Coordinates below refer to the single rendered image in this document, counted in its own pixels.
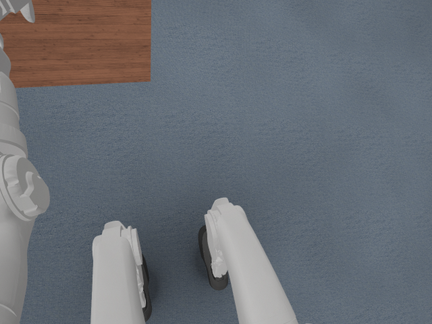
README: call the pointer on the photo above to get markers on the cabinet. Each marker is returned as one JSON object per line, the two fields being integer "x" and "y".
{"x": 76, "y": 42}

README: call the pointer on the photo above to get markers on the robot left forearm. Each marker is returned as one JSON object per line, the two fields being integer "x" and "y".
{"x": 12, "y": 140}

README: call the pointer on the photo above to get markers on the right robot thigh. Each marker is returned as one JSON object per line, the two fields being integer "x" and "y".
{"x": 258, "y": 294}

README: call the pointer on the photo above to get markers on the robot left upper arm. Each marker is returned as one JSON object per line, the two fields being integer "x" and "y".
{"x": 23, "y": 196}

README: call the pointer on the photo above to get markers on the robot right foot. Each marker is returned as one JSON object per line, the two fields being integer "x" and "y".
{"x": 217, "y": 283}

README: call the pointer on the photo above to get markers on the left robot hand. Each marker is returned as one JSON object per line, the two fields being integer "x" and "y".
{"x": 25, "y": 6}

